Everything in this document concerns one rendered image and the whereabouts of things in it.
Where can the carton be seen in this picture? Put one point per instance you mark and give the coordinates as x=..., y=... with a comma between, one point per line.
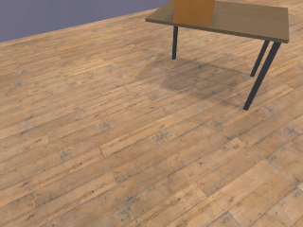
x=193, y=12

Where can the table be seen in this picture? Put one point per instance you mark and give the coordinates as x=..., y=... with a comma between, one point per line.
x=267, y=23

